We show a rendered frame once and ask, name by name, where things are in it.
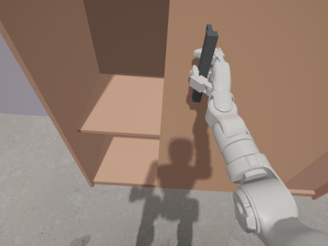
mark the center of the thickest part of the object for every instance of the wardrobe door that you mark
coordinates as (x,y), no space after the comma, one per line
(277,51)
(312,177)

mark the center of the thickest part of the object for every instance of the right robot hand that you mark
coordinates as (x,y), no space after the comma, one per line
(219,76)

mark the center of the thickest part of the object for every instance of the right robot upper arm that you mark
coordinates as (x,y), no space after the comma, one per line
(265,208)

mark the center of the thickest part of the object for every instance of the left robot hand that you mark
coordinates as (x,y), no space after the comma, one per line
(81,241)

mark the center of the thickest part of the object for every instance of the handle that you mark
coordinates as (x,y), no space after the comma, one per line
(207,53)

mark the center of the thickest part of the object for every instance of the robot right forearm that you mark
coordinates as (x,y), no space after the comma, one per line
(245,164)

